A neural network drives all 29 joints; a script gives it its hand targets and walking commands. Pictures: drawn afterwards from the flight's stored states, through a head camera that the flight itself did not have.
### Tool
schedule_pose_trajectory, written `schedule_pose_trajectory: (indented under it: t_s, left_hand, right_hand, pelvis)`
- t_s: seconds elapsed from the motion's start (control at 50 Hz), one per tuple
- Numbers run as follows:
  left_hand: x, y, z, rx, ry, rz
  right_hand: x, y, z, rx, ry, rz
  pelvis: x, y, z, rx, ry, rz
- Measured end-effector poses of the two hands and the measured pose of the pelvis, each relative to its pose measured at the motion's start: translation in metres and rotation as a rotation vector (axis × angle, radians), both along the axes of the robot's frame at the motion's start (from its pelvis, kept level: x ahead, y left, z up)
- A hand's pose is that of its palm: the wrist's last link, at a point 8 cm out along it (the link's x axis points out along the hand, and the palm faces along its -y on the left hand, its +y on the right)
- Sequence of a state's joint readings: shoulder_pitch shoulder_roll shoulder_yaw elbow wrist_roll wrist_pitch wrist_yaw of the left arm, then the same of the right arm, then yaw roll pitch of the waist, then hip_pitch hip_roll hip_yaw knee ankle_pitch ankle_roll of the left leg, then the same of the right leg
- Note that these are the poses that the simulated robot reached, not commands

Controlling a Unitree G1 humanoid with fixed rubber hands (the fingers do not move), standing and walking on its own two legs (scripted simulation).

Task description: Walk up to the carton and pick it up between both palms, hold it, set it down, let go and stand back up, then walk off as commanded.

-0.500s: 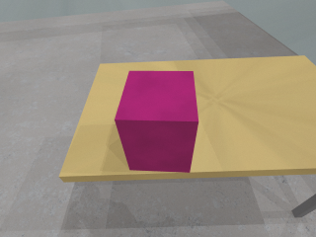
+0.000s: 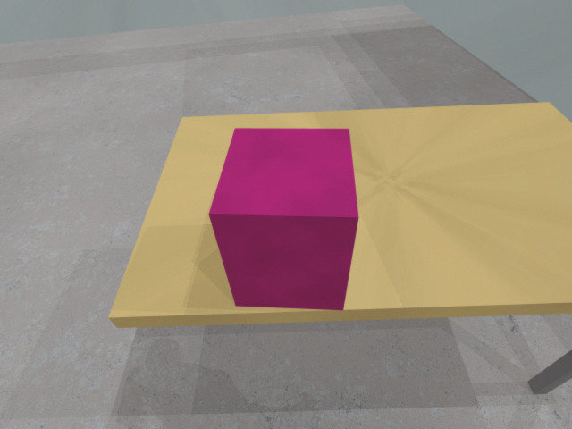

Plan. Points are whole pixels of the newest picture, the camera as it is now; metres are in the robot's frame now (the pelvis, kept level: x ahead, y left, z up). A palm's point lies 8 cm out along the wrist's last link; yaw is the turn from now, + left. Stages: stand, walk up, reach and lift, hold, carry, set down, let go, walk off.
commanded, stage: stand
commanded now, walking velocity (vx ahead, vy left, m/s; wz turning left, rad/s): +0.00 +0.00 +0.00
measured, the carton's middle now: (290, 220) +0.46 +0.03 +0.02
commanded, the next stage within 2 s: walk off in 0.26 s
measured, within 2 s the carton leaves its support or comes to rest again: neither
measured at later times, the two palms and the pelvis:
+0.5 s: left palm out of the picture +0.07 +0.29 -0.11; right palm out of the picture +0.08 -0.28 -0.12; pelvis +0.00 +0.00 +0.00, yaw +0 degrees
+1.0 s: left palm out of the picture -0.01 +0.26 -0.09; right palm out of the picture -0.04 -0.33 -0.16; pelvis -0.10 -0.04 -0.01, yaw +0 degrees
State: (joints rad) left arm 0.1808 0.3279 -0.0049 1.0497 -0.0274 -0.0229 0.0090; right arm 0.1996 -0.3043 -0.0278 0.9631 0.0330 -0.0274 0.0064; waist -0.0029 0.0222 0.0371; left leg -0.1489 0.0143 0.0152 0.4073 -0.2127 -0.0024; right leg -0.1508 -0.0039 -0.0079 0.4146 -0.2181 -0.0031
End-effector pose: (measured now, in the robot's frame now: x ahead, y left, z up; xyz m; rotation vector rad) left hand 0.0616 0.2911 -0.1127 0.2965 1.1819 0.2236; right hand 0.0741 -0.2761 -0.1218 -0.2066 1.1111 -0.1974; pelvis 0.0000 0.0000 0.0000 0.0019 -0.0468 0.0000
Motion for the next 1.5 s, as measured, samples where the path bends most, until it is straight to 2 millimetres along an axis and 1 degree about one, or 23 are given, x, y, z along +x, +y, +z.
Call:
schedule_pose_trajectory:
  t_s: [0.46, 0.52, 0.6, 0.68, 0.74, 0.8, 0.86, 0.9, 0.96, 1.02, 1.14, 1.2, 1.24, 1.28, 1.32, 1.34, 1.38, 1.46, 1.5]
  left_hand:
    - [0.006, 0.000, 0.001, 0.000, -0.007, -0.003]
    - [0.006, 0.000, 0.001, 0.003, -0.001, 0.001]
    - [0.004, -0.001, 0.003, 0.015, -0.012, -0.005]
    - [-0.004, -0.007, 0.006, 0.036, -0.025, 0.001]
    - [-0.017, -0.014, 0.006, 0.059, -0.033, 0.007]
    - [-0.038, -0.023, 0.009, 0.077, -0.023, 0.015]
    - [-0.057, -0.026, 0.017, 0.096, 0.000, 0.017]
    - [-0.064, -0.027, 0.022, 0.105, -0.003, 0.017]
    - [-0.069, -0.029, 0.025, 0.108, -0.034, 0.008]
    - [-0.072, -0.029, 0.026, 0.106, -0.078, -0.007]
    - [-0.088, -0.021, 0.019, 0.085, -0.143, -0.020]
    - [-0.103, -0.012, 0.008, 0.063, -0.171, -0.013]
    - [-0.117, -0.005, -0.003, 0.047, -0.178, -0.009]
    - [-0.136, -0.001, -0.009, 0.036, -0.140, -0.013]
    - [-0.156, 0.002, -0.010, 0.029, -0.111, -0.003]
    - [-0.166, 0.004, -0.009, 0.028, -0.102, 0.004]
    - [-0.187, 0.008, -0.009, 0.033, -0.075, 0.009]
    - [-0.232, 0.016, -0.012, 0.058, 0.009, 0.009]
    - [-0.252, 0.017, -0.012, 0.073, 0.049, 0.009]
  right_hand:
    - [0.002, 0.000, 0.000, -0.003, 0.002, -0.001]
    - [0.002, -0.001, -0.001, -0.003, 0.007, -0.004]
    - [-0.008, -0.004, -0.008, 0.002, 0.027, -0.009]
    - [-0.023, -0.012, -0.017, 0.015, 0.047, -0.015]
    - [-0.031, -0.025, -0.027, 0.027, 0.051, -0.007]
    - [-0.041, -0.037, -0.033, 0.028, 0.063, 0.003]
    - [-0.056, -0.046, -0.033, 0.028, 0.071, -0.001]
    - [-0.071, -0.051, -0.034, 0.026, 0.087, -0.003]
    - [-0.098, -0.057, -0.036, 0.016, 0.131, -0.001]
    - [-0.128, -0.059, -0.038, 0.006, 0.176, 0.003]
    - [-0.187, -0.050, -0.042, -0.007, 0.225, 0.005]
    - [-0.219, -0.043, -0.043, -0.025, 0.249, 0.009]
    - [-0.243, -0.039, -0.043, -0.038, 0.265, 0.008]
    - [-0.264, -0.035, -0.039, -0.045, 0.263, -0.014]
    - [-0.280, -0.034, -0.031, -0.058, 0.266, -0.023]
    - [-0.285, -0.035, -0.028, -0.068, 0.268, -0.022]
    - [-0.287, -0.036, -0.022, -0.083, 0.258, -0.018]
    - [-0.274, -0.035, -0.019, -0.072, 0.175, 0.002]
    - [-0.267, -0.036, -0.020, -0.058, 0.131, 0.010]
  pelvis:
    - [0.001, 0.000, 0.000, 0.000, 0.003, 0.000]
    - [-0.002, 0.000, -0.001, 0.002, 0.009, -0.003]
    - [-0.013, -0.004, -0.004, 0.009, 0.011, -0.008]
    - [-0.025, -0.013, -0.008, 0.023, -0.002, -0.009]
    - [-0.037, -0.027, -0.015, 0.038, -0.003, -0.003]
    - [-0.052, -0.037, -0.016, 0.048, -0.016, 0.003]
    - [-0.066, -0.042, -0.012, 0.069, -0.021, -0.002]
    - [-0.076, -0.044, -0.011, 0.074, -0.016, -0.003]
    - [-0.092, -0.045, -0.011, 0.075, -0.001, 0.002]
    - [-0.110, -0.044, -0.013, 0.072, 0.009, 0.011]
    - [-0.149, -0.033, -0.022, 0.051, 0.005, 0.021]
    - [-0.171, -0.023, -0.029, 0.028, -0.003, 0.033]
    - [-0.188, -0.015, -0.036, 0.015, -0.014, 0.036]
    - [-0.202, -0.009, -0.034, 0.016, -0.036, 0.014]
    - [-0.213, -0.007, -0.030, 0.003, -0.044, 0.019]
    - [-0.218, -0.006, -0.028, 0.000, -0.043, 0.023]
    - [-0.228, -0.006, -0.025, -0.001, -0.032, 0.024]
    - [-0.246, -0.008, -0.024, 0.000, -0.014, 0.009]
    - [-0.253, -0.011, -0.025, 0.008, -0.012, 0.000]
